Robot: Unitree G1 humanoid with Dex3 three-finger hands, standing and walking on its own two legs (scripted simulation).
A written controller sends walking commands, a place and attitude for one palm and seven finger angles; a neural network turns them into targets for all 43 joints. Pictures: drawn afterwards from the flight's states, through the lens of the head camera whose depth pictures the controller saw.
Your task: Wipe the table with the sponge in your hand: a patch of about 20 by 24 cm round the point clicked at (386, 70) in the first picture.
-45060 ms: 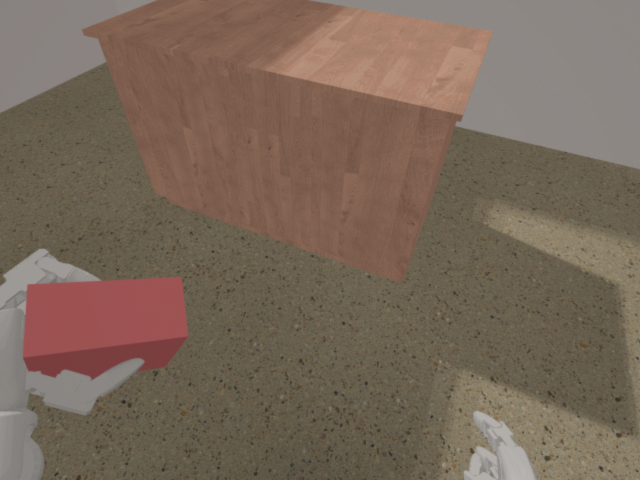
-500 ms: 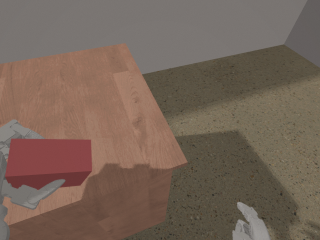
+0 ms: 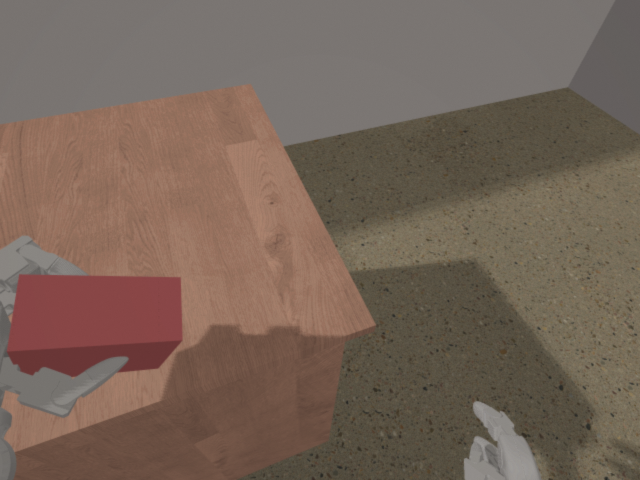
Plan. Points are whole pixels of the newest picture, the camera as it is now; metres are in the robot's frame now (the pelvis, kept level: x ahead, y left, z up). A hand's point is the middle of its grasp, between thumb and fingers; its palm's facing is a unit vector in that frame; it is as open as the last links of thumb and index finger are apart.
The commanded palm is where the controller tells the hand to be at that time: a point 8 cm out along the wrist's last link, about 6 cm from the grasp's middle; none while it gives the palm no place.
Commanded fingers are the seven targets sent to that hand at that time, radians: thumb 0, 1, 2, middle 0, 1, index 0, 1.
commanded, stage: shuffle to correct the standing spot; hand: left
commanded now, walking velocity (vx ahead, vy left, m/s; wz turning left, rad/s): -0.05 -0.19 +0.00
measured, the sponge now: (124, 328) +0.23 +0.20 +0.14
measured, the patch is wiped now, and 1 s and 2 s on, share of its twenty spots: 0.00 0.00 0.00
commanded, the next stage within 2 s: come to a stop and stand still in 0.04 s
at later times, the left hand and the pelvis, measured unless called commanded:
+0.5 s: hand (55, 339) +0.21 +0.25 +0.15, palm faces +0.25 -0.89 -0.39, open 9.9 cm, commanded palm +0.16 +0.30 +0.18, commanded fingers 0.00 0.10 1.30 -1.20 -1.60 -1.20 -1.60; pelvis -0.01 +0.03 +0.00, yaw -2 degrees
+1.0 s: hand out of the picture +0.23 +0.33 +0.17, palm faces +0.37 -0.85 -0.38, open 9.9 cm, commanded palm +0.17 +0.36 +0.18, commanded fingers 0.00 0.10 1.30 -1.20 -1.60 -1.20 -1.60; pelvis +0.01 +0.09 +0.00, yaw -1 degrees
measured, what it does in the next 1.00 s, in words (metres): shifts its weight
